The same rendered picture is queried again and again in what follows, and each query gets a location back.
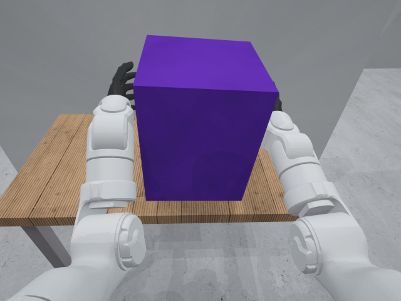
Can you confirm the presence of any left robot forearm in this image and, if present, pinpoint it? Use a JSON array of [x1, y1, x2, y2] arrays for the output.
[[70, 95, 137, 256]]

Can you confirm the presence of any robot right hand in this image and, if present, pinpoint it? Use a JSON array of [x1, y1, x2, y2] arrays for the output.
[[273, 83, 282, 111]]

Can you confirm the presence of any robot left hand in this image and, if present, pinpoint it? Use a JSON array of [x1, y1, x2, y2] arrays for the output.
[[107, 61, 136, 110]]

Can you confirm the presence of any table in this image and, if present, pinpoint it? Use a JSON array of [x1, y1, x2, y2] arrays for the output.
[[0, 114, 299, 268]]

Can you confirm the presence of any left robot upper arm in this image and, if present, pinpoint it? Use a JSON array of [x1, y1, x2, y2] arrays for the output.
[[5, 212, 146, 301]]

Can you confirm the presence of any right robot forearm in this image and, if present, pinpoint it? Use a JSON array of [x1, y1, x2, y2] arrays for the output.
[[261, 111, 369, 257]]

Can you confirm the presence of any carton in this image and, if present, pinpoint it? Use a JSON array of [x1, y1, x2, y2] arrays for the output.
[[133, 35, 279, 201]]

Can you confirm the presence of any right robot upper arm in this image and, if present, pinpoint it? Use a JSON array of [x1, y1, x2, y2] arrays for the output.
[[289, 212, 401, 301]]

